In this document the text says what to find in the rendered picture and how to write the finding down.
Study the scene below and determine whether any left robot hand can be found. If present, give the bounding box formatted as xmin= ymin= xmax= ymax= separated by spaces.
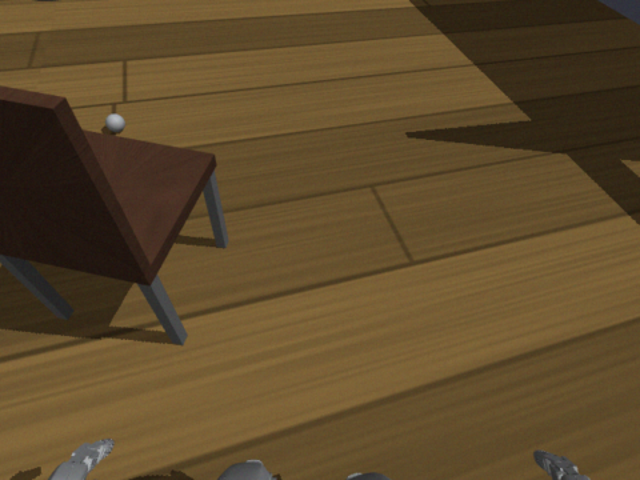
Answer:
xmin=48 ymin=439 xmax=114 ymax=480

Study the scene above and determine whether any right robot hand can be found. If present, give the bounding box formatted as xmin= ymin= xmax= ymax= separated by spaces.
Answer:
xmin=533 ymin=450 xmax=590 ymax=480

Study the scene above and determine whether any ball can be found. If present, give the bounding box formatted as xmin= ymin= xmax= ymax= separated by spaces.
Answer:
xmin=105 ymin=114 xmax=125 ymax=132

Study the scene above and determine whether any chair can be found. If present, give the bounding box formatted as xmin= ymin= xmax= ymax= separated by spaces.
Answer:
xmin=0 ymin=86 xmax=229 ymax=345

